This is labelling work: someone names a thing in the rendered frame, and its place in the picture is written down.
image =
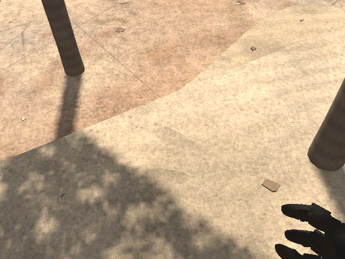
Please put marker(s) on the robot right hand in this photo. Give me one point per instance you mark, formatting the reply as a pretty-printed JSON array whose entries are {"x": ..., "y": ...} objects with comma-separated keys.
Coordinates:
[{"x": 330, "y": 245}]

